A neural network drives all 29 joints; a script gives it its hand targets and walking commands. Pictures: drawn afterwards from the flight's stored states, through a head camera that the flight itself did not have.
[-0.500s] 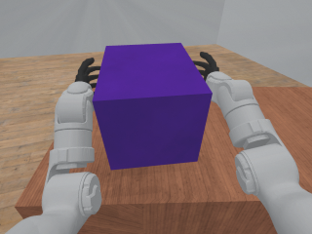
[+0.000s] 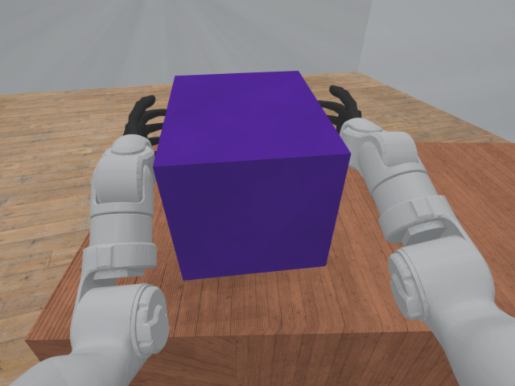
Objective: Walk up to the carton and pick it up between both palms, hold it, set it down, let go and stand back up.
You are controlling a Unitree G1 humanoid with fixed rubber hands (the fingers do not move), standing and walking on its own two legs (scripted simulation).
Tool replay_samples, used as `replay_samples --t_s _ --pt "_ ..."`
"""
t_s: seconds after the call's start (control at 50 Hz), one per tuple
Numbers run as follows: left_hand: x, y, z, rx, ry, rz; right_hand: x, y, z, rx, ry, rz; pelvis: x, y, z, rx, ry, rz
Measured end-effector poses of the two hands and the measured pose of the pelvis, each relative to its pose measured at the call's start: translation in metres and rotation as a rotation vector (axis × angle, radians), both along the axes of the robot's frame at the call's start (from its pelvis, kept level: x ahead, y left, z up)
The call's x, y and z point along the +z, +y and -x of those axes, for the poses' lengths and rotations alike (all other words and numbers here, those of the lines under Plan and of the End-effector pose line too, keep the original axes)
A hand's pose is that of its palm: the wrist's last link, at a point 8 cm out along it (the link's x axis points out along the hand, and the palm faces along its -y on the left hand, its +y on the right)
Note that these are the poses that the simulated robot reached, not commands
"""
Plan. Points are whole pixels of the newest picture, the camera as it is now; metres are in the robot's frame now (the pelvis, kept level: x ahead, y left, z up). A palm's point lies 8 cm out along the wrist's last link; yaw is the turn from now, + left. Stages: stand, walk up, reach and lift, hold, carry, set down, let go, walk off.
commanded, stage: hold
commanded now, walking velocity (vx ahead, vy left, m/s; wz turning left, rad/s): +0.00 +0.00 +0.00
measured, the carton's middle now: (246, 165) +0.39 +0.01 +0.22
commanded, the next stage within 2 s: set down in 1.96 s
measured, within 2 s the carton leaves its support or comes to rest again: neither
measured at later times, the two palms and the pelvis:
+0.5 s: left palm (142, 141) +0.36 +0.16 +0.28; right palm (352, 129) +0.37 -0.15 +0.29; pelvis +0.00 +0.00 +0.00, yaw +0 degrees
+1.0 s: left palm (135, 146) +0.36 +0.16 +0.27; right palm (348, 131) +0.36 -0.14 +0.29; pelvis -0.01 +0.00 +0.00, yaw +1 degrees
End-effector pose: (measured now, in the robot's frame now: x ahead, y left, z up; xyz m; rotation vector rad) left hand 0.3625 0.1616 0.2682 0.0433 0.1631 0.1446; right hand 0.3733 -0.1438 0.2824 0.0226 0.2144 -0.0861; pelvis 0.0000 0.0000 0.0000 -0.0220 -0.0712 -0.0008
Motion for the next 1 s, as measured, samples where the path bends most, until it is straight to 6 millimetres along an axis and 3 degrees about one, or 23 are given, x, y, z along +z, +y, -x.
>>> replay_samples --t_s 0.22,0.42,1.0 --pt "-0.001 0.001 0.001 0.001 -0.001 -0.009 0.0 0.001 0.0 0.002 -0.002 0.0 0.0 -0.001 0.002 0.01 0.007 0.0" --pt "0.009 -0.004 -0.002 -0.009 -0.023 -0.005 0.008 -0.004 0.002 -0.011 -0.022 -0.011 0.0 0.0 -0.002 0.001 0.009 -0.001" --pt "0.003 0.002 0.006 -0.009 -0.003 -0.002 0.006 0.002 0.009 -0.011 -0.002 -0.008 0.0 0.001 0.006 0.01 0.004 0.0"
